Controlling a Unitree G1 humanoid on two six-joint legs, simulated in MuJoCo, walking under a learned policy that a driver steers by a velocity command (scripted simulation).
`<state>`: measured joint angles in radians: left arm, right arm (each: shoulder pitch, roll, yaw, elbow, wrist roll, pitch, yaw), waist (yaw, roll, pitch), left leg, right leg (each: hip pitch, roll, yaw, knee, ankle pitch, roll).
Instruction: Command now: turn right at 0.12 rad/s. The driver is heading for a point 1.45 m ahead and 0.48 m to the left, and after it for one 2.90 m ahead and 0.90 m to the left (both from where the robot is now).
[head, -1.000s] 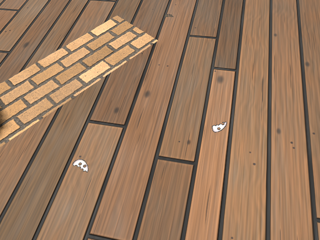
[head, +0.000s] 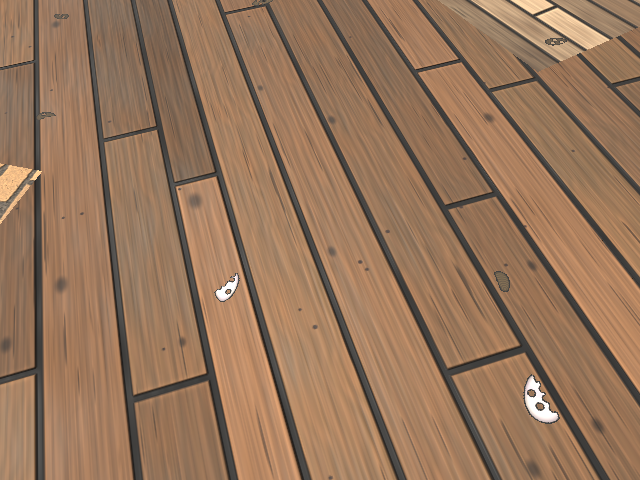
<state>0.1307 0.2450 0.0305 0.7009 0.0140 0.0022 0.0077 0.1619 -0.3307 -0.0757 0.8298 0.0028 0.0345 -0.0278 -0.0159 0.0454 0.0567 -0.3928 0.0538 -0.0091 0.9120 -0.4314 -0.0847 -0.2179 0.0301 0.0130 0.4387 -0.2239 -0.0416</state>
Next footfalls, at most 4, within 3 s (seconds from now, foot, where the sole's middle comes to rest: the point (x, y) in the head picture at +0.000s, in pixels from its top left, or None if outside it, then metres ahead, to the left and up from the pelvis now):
0.14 left None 0.03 0.15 -0.78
1.36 left None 0.42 0.14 -0.78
1.90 right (389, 368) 0.71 -0.09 -0.78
2.42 left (248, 303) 0.90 0.24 -0.78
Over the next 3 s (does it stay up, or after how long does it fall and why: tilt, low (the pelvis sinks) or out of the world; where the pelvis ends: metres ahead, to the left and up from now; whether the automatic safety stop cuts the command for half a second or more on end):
stays up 1.08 0.24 -0.02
